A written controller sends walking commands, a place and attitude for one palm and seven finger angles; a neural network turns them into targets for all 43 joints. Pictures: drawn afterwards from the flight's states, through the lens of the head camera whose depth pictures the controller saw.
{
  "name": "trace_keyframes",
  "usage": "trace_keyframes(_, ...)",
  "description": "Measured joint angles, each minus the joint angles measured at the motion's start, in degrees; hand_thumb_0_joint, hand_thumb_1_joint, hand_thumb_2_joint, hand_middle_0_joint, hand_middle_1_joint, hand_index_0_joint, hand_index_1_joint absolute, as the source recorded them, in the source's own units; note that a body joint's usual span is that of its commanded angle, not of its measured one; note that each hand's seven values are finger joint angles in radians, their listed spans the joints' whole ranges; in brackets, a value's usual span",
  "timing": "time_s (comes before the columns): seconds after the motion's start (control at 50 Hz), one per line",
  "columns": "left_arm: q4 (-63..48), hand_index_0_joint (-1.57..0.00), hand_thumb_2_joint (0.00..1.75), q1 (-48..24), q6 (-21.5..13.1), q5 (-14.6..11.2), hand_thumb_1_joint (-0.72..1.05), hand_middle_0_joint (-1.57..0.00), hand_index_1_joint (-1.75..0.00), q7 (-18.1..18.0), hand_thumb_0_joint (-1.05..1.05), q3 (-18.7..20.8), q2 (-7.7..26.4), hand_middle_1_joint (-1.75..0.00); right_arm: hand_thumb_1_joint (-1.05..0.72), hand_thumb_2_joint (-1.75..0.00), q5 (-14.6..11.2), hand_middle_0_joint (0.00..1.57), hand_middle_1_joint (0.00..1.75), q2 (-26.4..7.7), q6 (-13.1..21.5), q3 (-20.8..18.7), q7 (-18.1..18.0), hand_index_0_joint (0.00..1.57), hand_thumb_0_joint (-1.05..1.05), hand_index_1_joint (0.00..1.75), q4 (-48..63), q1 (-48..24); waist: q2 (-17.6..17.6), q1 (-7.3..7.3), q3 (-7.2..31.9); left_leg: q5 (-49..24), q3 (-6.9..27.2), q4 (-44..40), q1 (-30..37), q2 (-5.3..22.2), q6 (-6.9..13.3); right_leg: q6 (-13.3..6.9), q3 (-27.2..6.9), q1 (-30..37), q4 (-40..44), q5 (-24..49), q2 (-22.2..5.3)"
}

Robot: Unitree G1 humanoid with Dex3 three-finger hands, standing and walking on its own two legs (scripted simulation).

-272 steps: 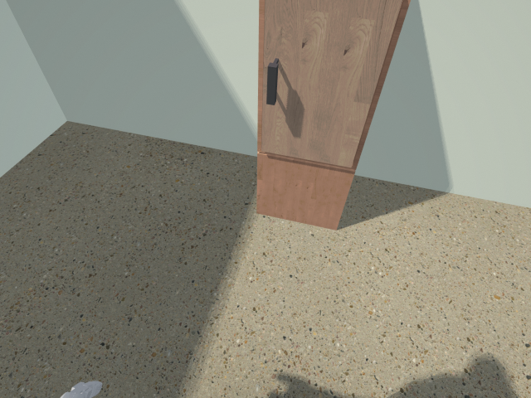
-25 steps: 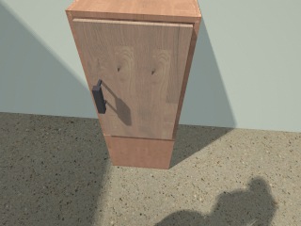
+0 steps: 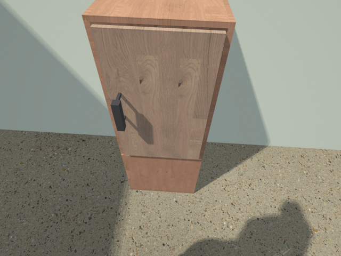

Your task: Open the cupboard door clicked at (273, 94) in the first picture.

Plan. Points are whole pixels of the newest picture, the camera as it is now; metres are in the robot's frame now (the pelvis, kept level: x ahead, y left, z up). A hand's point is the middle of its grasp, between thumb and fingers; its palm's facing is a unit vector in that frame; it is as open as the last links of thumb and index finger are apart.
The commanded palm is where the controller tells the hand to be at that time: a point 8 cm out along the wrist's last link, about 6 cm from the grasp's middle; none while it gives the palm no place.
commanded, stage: come to a stop and stand still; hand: left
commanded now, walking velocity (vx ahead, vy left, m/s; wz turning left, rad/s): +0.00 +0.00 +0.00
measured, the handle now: (120, 111) +0.57 +0.21 -0.03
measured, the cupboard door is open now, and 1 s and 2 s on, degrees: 0 0 0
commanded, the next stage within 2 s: look again from close up in 0.24 s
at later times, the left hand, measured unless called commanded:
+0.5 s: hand out of the picture -0.03 +0.18 -0.19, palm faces +0.02 -0.98 -0.19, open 7.4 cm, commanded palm none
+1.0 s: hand out of the picture -0.08 +0.21 -0.19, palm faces +0.04 -0.98 -0.19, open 7.4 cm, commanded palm none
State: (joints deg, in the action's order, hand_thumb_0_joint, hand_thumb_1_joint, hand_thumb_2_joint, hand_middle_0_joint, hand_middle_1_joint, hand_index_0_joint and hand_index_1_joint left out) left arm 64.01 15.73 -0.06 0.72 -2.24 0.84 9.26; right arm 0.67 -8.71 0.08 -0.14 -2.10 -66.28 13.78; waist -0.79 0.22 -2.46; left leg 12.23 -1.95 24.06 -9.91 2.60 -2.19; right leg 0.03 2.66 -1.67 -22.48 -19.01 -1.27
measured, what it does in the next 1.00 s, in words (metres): shifts its weight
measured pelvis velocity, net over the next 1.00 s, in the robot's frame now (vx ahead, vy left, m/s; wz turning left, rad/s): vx -0.05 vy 0.03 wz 0.01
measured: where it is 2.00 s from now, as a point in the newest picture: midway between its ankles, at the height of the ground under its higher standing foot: outside the picture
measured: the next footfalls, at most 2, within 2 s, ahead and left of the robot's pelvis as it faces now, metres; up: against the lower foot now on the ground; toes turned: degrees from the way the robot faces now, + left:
right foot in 1.80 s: +0.07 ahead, -0.11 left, +0.00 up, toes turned -4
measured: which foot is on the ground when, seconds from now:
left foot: down 0.00-1.00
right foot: down 0.00-1.00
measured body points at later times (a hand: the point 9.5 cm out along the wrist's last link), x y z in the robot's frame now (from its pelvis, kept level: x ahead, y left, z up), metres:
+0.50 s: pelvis -0.02 +0.02 -0.01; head -0.01 +0.02 +0.44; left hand -0.03 +0.23 -0.17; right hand +0.00 -0.22 -0.16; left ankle +0.01 +0.14 -0.74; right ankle -0.07 -0.11 -0.74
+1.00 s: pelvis -0.05 +0.03 -0.01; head -0.06 +0.04 +0.44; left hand -0.08 +0.26 -0.17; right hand -0.04 -0.20 -0.16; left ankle +0.01 +0.14 -0.74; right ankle -0.07 -0.11 -0.74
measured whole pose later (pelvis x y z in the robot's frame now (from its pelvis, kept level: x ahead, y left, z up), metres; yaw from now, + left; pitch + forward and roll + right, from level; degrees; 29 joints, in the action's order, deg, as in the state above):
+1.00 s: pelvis -0.05 +0.03 -0.01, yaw +0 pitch -1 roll -1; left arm 60.2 22.3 0.3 1.7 -1.7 0.4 10.9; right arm 1.1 -8.9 -0.4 -0.4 -0.3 -60.0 17.4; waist -1.7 0.5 0.5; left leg 11.5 -1.9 30.6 -18.5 1.5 0.5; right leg 1.2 2.4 -10.7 -30.4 -18.9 -2.5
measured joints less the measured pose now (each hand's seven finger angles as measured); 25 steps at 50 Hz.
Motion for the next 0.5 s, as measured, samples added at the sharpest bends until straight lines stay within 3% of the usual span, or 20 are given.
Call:
trace_keyframes(0.34, 1.08, -0.2, 0.89, 1.41, -0.01, 0.06, 0.91, -0.2, -0.3, 0.1, 0.0, -0.29, -1.03, -0.3, -0.91, -0.9, -0.12, 0.2, 0.3, 0.79, 0.35, 0.02, 0.25, 0.2, 0.0, 0.3, -0.48, 1.24, -0.16, -0.01, -0.3, -1.0, -0.27, -0.8, -0.25, -0.46, 0.59, 0.51, -0.19, -0.48, 0.42, 0.9, -0.47)
trace_keyframes(0.4, 0.1, -0.2, 0.89, 2.19, -1.74, 0.73, 0.91, -0.2, -0.3, -0.99, 0.0, -0.9, -1.92, -0.3, -0.92, -0.9, -0.04, 0.2, 0.3, -0.65, 0.14, -0.03, 0.86, 0.2, 0.01, 0.3, 2.09, 1.09, 1.61, -0.18, -0.53, 0.83, 0.06, 4.23, -4.0, 0.81, 0.77, 0.66, -0.11, -2.54, -0.9, 1.04, 0.66)
trace_keyframes(0.5, -1.78, -0.2, 0.89, 2.83, -1.54, 0.61, 0.91, -0.2, -0.3, -1.1, 0.0, -0.98, -1.56, -0.3, -0.92, -0.9, 0.04, 0.2, 0.3, -1.09, 1.06, -0.31, 0.77, 0.2, 0.01, 0.3, 5.82, 1.43, 0.99, -0.79, -0.29, 2.61, 0.06, 8.68, -6.2, 0.24, 1.45, 1.07, -0.2, -5.28, -6.83, -1.54, -0.1)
